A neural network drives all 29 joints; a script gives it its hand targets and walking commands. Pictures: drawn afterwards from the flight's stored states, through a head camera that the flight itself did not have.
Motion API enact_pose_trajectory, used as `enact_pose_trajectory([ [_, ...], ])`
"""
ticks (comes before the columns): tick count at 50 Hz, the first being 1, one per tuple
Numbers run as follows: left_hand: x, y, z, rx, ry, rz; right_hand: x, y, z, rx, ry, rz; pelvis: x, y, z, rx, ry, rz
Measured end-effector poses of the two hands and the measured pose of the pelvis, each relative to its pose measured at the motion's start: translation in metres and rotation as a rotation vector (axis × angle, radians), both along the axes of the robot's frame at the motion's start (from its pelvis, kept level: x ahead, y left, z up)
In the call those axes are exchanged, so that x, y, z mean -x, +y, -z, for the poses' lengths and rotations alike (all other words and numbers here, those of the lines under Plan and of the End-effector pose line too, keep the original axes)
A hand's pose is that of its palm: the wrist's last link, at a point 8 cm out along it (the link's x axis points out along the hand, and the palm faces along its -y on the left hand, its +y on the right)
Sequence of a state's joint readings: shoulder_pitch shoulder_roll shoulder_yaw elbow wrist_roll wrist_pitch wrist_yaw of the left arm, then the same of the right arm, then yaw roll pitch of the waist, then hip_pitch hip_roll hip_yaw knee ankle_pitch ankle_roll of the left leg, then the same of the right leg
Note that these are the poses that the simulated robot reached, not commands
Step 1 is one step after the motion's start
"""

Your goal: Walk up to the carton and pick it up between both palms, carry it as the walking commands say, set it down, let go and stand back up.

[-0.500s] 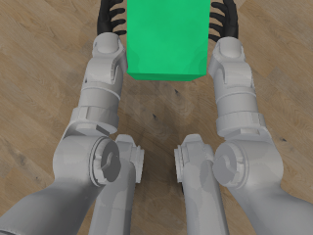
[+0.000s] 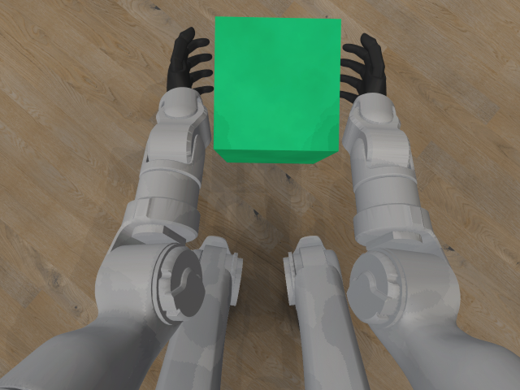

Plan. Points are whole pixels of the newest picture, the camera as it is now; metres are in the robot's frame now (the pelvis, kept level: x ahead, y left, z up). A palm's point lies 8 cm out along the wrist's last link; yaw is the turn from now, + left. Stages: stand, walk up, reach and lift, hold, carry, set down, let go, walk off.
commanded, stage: reach and lift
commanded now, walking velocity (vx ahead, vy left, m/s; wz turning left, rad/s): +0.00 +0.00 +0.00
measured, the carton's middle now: (273, 104) +0.53 -0.02 -0.17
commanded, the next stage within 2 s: none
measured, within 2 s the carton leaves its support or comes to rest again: neither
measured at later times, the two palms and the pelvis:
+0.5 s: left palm (164, 82) +0.49 +0.11 +0.00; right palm (389, 91) +0.49 -0.14 +0.00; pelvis +0.01 +0.00 +0.05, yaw +0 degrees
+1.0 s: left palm (130, 64) +0.48 +0.11 +0.07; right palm (419, 76) +0.47 -0.13 +0.07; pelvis +0.03 +0.00 +0.12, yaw +0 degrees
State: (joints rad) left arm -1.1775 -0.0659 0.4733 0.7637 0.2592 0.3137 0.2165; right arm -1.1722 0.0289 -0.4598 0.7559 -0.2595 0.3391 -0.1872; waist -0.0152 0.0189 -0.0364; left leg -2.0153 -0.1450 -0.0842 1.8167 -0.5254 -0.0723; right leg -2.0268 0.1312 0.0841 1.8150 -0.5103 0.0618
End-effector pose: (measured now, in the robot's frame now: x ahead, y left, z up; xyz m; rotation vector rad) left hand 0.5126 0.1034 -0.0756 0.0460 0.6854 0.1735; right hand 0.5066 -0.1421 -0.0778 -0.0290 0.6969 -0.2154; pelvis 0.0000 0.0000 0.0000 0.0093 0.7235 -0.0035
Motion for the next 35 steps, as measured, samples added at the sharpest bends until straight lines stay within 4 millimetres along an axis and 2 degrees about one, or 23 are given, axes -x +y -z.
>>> enact_pose_trajectory([
  [17,0.015,0.001,-0.051,-0.016,-0.012,-0.028,0.015,0.004,-0.049,-0.003,-0.011,0.02,-0.005,-0.003,-0.034,-0.001,-0.039,-0.003],
  [35,0.028,0.006,-0.106,0.015,-0.019,-0.006,0.028,0.004,-0.105,-0.022,-0.02,0.004,-0.012,-0.002,-0.079,0.003,-0.101,0.0],
])
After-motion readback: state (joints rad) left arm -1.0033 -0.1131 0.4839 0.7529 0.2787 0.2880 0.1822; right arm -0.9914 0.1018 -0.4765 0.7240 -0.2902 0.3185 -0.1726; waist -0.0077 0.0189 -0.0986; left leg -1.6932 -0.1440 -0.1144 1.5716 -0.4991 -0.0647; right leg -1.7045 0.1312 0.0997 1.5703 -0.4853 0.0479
